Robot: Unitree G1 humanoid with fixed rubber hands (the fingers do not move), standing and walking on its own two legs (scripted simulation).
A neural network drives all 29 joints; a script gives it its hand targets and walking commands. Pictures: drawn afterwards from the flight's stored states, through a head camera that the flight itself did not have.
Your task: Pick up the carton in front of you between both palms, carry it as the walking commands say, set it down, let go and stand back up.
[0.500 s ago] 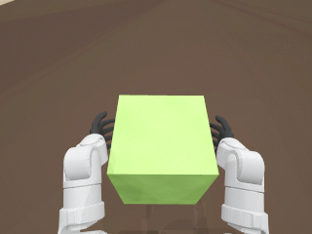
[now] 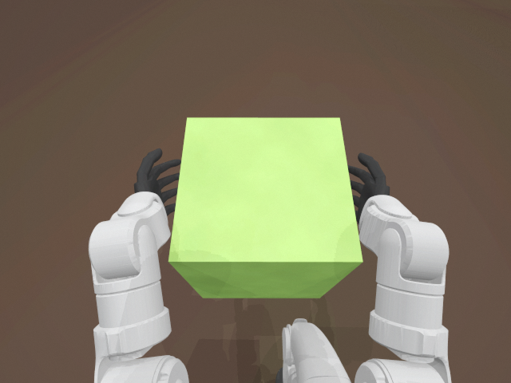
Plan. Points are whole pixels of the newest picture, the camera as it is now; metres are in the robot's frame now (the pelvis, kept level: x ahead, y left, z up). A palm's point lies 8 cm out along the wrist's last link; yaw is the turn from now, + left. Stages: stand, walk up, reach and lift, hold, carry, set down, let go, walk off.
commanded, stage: carry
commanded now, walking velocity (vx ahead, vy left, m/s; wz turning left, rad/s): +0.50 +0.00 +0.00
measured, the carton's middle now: (262, 219) +0.36 -0.03 +0.07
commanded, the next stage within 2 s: none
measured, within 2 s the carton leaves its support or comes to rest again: neither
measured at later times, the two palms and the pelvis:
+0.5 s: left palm (177, 25) +0.62 +0.09 +0.25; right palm (353, 32) +0.62 -0.21 +0.24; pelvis +0.29 -0.07 +0.09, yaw -1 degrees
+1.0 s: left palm (192, 5) +0.91 +0.08 +0.18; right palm (316, 5) +0.89 -0.22 +0.19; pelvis +0.58 -0.05 +0.10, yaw -3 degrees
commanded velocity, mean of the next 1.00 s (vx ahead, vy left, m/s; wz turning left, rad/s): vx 0.50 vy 0.00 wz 0.00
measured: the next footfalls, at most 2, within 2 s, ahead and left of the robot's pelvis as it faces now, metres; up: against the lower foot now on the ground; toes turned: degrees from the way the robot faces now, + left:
right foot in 0.06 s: +0.26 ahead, -0.12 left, +0.08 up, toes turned -7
left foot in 0.68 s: +0.59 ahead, +0.02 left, +0.08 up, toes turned +4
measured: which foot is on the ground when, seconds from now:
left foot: down 0.00-0.06, up 0.08-0.66, down 0.68-1.00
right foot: up 0.00-0.04, down 0.06-0.70, up 0.72-1.00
